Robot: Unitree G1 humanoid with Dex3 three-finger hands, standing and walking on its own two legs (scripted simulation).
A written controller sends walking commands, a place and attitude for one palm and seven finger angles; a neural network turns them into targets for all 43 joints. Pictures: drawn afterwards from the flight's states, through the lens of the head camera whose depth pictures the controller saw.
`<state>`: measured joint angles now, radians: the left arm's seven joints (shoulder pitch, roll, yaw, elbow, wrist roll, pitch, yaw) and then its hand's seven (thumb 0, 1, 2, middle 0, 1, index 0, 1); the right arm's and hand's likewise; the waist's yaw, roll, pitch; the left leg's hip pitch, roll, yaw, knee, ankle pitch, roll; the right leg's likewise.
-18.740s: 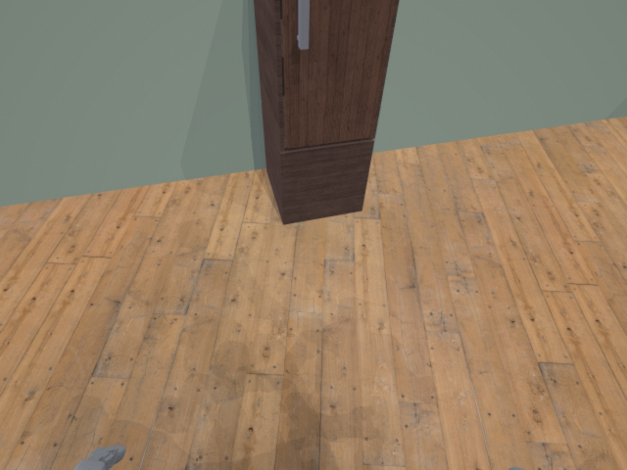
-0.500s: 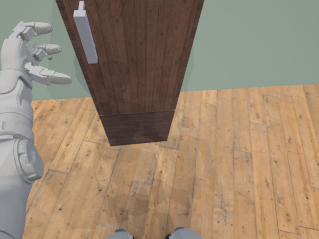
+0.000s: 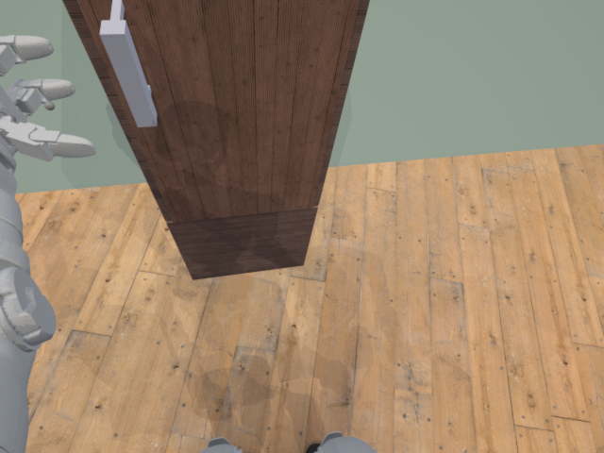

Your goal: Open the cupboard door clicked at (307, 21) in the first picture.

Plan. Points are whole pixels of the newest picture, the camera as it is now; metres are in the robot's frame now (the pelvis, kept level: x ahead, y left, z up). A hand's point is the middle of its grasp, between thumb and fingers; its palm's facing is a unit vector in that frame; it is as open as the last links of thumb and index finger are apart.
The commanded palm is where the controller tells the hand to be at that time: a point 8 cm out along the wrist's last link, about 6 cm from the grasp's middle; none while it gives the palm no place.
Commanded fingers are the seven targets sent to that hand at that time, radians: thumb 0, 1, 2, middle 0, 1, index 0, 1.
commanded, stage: move the hooked fingers beside the handle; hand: left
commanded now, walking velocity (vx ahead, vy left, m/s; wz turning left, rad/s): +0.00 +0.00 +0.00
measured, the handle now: (133, 67) +0.59 +0.16 +0.13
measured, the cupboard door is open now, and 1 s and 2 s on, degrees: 0 0 0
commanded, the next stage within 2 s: slide the fingers in behind the handle in 0.50 s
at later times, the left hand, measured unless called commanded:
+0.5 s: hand (64, 103) +0.51 +0.23 +0.13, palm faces +0.08 -1.00 +0.00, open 14.0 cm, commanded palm +0.49 +0.27 +0.12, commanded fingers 0.00 -0.50 0.30 -0.30 -1.20 -0.30 -1.20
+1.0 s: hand (82, 104) +0.52 +0.21 +0.13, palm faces +0.06 -1.00 +0.01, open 14.0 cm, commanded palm +0.50 +0.25 +0.12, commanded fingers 0.00 -0.50 0.30 -0.30 -1.20 -0.30 -1.20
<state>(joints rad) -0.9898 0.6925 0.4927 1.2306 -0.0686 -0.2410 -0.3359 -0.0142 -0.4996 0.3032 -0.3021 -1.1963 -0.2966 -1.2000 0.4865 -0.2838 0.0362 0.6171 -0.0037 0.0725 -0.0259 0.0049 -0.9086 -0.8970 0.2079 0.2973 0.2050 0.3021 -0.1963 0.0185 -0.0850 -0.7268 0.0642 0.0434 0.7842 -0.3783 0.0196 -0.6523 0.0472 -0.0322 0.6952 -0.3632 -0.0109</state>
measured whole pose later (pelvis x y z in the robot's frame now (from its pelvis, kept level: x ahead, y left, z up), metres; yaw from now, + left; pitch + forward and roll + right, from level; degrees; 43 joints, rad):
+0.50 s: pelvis -0.01 +0.01 -0.01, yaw +1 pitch +17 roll -3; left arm -1.08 0.63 0.43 1.29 -0.04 -0.27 -0.24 -0.01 -0.50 0.30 -0.30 -1.20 -0.30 -1.20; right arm 0.42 -0.27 0.05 0.63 -0.01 0.05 -0.01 0.00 -0.91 -0.90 0.21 0.30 0.21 0.30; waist -0.20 0.03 -0.08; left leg -0.76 0.05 0.03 0.84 -0.38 0.03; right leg -0.68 0.03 -0.05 0.76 -0.38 0.00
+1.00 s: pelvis -0.02 +0.01 -0.01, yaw +1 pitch +18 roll -3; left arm -1.08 0.61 0.41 1.28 -0.05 -0.26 -0.22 -0.01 -0.50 0.30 -0.30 -1.20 -0.30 -1.20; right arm 0.48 -0.28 0.04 0.64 -0.02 0.04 -0.01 0.00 -0.91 -0.90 0.21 0.30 0.20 0.30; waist -0.21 0.03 -0.08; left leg -0.78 0.05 0.03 0.84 -0.38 0.03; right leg -0.69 0.04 -0.05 0.75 -0.37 0.00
